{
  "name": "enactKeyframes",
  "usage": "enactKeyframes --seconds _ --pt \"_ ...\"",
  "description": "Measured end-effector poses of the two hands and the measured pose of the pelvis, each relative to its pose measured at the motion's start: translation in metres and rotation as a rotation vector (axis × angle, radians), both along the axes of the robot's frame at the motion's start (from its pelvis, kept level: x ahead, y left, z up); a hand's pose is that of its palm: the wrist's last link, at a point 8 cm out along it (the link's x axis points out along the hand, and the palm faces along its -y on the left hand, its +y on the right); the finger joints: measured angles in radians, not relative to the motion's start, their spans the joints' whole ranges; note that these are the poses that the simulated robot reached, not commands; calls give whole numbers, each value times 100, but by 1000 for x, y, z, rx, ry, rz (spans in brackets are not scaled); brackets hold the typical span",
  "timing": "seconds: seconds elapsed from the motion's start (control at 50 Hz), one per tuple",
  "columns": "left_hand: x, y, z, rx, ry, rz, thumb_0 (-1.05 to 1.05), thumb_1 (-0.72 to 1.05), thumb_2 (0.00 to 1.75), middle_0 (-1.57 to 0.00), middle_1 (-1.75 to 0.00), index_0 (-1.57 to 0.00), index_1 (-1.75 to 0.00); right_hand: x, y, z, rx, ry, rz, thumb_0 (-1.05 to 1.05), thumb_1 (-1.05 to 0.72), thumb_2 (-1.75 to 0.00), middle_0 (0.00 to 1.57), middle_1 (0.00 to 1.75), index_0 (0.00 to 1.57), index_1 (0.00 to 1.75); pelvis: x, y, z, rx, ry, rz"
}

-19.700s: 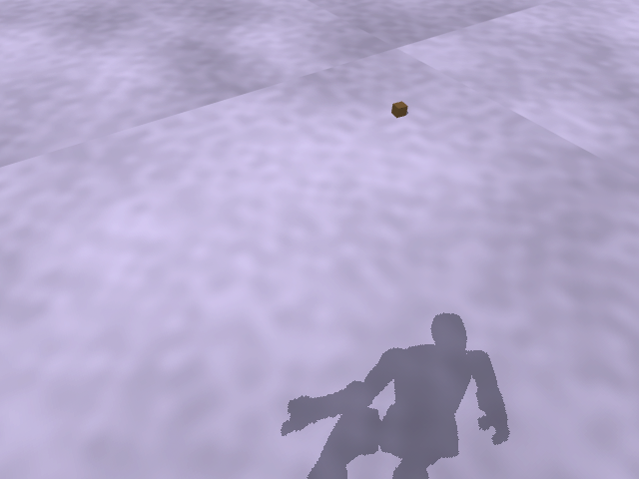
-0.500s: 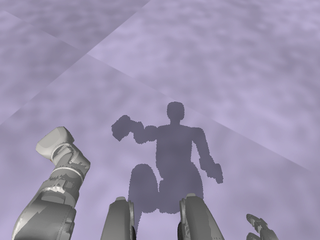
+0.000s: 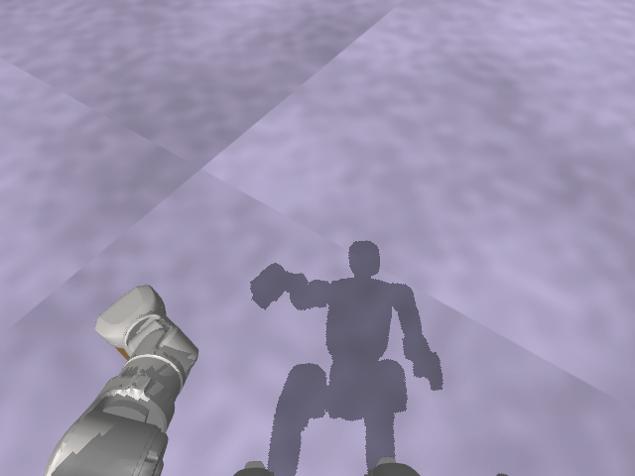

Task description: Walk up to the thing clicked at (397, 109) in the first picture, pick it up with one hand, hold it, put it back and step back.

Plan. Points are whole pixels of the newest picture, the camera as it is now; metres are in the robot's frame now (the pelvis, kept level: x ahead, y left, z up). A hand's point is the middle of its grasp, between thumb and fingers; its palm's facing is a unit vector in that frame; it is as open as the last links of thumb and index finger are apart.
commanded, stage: lift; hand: left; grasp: from above
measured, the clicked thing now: (150, 346) +0.33 +0.26 -0.11
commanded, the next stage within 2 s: hold in 0.10 s
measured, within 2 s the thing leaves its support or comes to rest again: neither
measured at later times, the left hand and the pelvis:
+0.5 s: hand (141, 330) +0.32 +0.24 -0.03, palm faces -0.29 -0.33 -0.90, open 8.8 cm; pelvis +0.01 +0.00 +0.03, yaw +0 degrees
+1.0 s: hand (131, 327) +0.32 +0.24 +0.00, palm faces -0.27 -0.33 -0.91, open 8.3 cm; pelvis +0.01 +0.01 +0.04, yaw +0 degrees
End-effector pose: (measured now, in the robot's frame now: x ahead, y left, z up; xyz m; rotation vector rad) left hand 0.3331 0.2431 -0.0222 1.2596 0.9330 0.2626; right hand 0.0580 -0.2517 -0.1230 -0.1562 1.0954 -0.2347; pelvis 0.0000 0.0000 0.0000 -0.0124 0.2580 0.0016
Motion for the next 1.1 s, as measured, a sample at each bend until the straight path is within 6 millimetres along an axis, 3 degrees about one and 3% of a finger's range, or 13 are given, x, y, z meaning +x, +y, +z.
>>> enactKeyframes --seconds 0.24,0.54,1.1 --pt "-8 1 27 -7 -14 6 -1 17 36 -74 -52 -77 -51 28 0 24 10 -68 42 1 -89 -89 20 30 20 30 8 2 21 8 -66 2" --pt "-6 0 52 0 -32 -15 -1 19 34 -78 -46 -80 -47 65 9 42 44 -159 104 1 -90 -89 20 30 20 30 15 4 32 15 -120 1" --pt "-19 0 79 0 -48 14 -2 18 48 -74 -44 -83 -53 76 20 54 96 -215 165 1 -91 -90 20 30 20 30 9 4 42 17 -182 -4"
